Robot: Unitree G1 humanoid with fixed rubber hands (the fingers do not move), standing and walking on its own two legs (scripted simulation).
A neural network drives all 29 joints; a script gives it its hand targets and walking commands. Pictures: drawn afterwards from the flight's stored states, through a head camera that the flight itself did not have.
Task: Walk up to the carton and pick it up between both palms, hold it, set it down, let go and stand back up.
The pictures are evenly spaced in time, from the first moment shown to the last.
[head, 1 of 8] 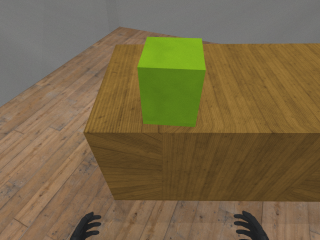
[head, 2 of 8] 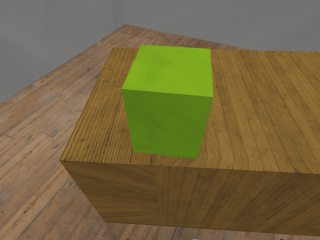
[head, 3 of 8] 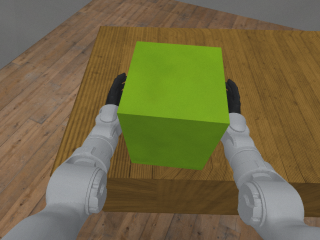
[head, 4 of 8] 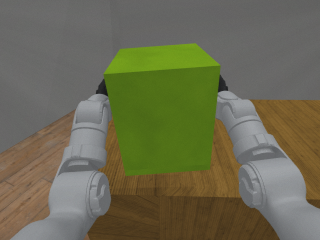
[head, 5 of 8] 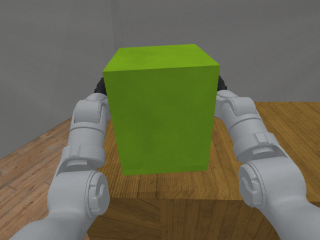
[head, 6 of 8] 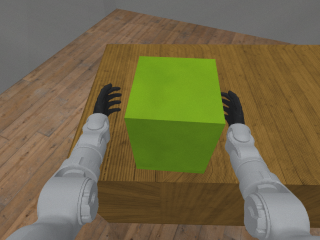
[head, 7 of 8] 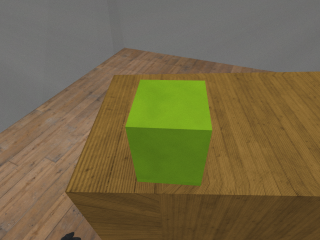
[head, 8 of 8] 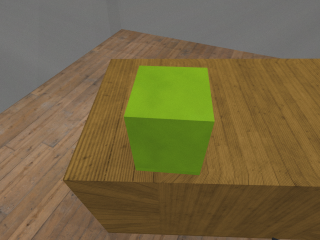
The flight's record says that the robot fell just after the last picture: no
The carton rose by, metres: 0.23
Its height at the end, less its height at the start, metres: +0.00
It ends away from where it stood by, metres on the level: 0.00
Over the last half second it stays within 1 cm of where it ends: yes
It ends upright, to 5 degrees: yes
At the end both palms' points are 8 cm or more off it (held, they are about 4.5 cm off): yes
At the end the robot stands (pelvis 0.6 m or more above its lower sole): yes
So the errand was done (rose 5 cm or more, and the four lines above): yes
